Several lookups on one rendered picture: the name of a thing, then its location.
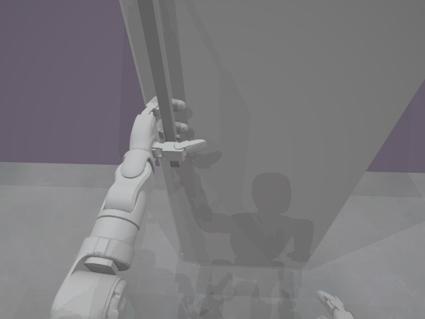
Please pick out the left robot upper arm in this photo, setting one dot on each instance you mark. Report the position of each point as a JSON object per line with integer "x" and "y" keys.
{"x": 91, "y": 295}

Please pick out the fridge door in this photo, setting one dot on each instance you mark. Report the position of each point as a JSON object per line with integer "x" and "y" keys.
{"x": 294, "y": 98}

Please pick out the left robot forearm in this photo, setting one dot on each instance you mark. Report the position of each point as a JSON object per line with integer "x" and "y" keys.
{"x": 109, "y": 248}

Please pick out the handle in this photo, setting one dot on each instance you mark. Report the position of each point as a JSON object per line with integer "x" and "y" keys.
{"x": 154, "y": 42}

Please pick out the left robot hand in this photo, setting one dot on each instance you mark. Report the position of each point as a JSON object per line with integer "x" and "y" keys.
{"x": 146, "y": 132}

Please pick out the right robot hand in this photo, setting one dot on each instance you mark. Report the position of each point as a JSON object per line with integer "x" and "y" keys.
{"x": 333, "y": 305}

